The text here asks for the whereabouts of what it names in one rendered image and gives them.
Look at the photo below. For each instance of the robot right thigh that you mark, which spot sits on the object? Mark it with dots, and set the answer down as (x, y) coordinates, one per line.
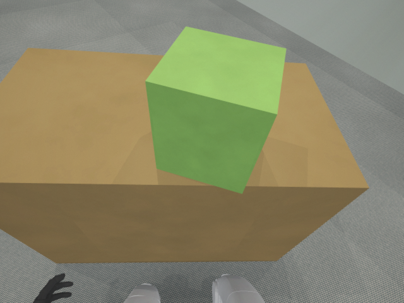
(234, 289)

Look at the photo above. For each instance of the left robot hand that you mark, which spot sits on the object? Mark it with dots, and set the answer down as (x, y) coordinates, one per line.
(46, 294)

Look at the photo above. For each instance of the robot thigh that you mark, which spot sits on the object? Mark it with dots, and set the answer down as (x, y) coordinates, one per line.
(144, 294)
(234, 289)

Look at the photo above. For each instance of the pedestal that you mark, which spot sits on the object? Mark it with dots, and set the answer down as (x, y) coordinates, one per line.
(79, 182)

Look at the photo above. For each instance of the carton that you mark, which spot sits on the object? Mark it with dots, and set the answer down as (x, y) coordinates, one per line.
(212, 101)

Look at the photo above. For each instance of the robot left thigh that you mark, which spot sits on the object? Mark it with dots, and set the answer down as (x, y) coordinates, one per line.
(144, 294)

